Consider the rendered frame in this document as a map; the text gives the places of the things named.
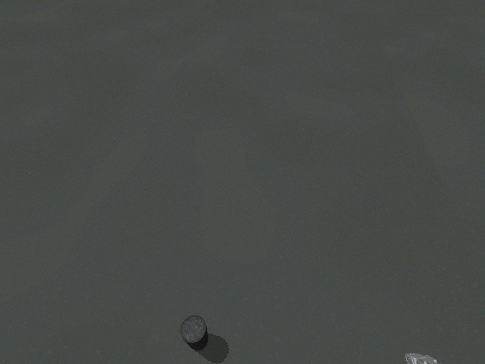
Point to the cup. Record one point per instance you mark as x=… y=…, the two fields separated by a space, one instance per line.
x=194 y=332

